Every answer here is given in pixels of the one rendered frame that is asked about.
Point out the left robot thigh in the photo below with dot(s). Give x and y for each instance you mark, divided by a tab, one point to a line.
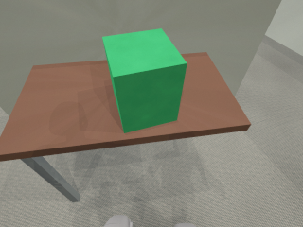
119	221

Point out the table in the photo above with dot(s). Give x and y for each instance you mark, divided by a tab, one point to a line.
71	107

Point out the carton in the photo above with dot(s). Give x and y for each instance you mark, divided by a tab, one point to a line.
147	74

